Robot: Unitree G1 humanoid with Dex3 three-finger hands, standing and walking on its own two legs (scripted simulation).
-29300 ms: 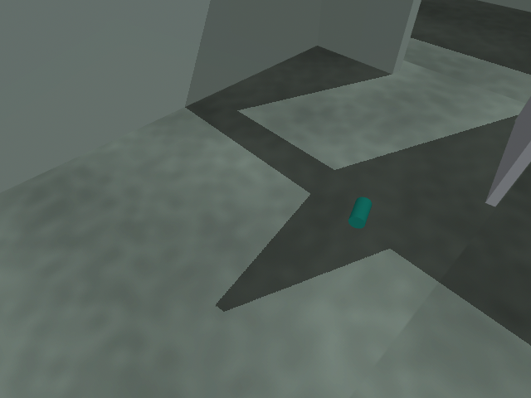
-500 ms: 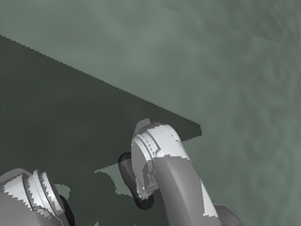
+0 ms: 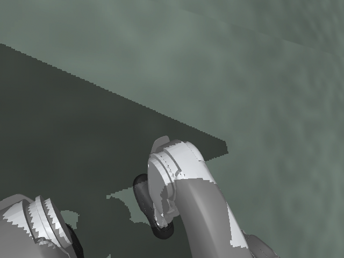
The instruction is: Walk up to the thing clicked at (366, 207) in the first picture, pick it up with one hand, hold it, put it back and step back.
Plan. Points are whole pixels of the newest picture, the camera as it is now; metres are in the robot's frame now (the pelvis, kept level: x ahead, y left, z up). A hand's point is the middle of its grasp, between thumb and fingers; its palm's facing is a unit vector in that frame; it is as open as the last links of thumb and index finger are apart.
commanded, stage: open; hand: left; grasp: from above
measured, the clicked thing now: out of the picture +0.49 +0.30 -0.27
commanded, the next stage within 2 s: withdraw in 0.24 s
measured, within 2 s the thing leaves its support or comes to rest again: neither
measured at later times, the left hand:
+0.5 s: hand out of the picture +0.48 +0.30 -0.23, palm faces -0.42 -0.11 -0.90, open 13.8 cm
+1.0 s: hand out of the picture +0.47 +0.31 -0.05, palm faces -0.48 -0.11 -0.87, open 13.8 cm
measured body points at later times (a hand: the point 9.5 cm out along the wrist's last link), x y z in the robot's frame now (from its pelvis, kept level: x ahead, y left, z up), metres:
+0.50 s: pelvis +0.00 +0.00 +0.00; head +0.28 +0.12 +0.33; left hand +0.50 +0.30 -0.18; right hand +0.04 -0.26 -0.05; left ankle +0.06 +0.12 -0.28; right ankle +0.12 -0.12 -0.28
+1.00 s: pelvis -0.01 -0.01 +0.07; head +0.22 +0.08 +0.45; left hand +0.49 +0.32 +0.00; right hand +0.08 -0.28 -0.04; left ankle +0.06 +0.12 -0.28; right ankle +0.12 -0.12 -0.28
